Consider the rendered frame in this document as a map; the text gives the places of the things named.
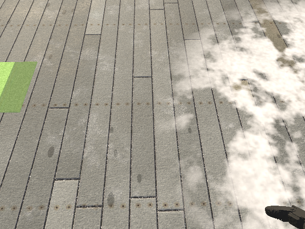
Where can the right robot hand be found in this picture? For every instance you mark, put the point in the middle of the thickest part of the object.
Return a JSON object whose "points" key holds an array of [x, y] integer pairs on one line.
{"points": [[293, 215]]}

